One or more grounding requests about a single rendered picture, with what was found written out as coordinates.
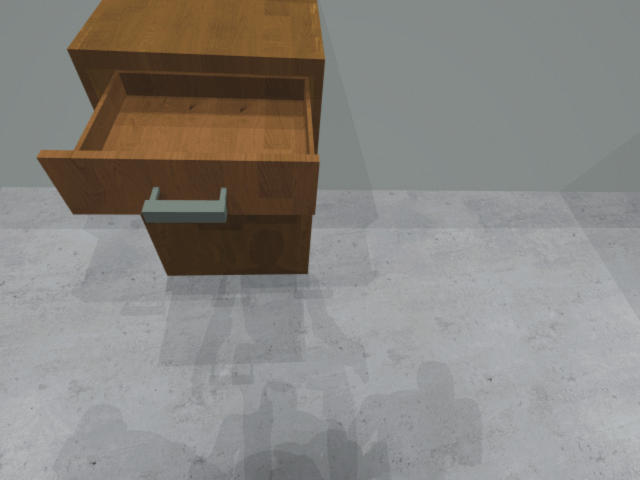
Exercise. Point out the handle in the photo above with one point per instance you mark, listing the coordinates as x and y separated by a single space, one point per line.
185 211

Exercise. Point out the drawer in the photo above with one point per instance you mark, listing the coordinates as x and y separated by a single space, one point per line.
191 134

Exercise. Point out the cabinet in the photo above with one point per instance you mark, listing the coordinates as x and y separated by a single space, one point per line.
239 37

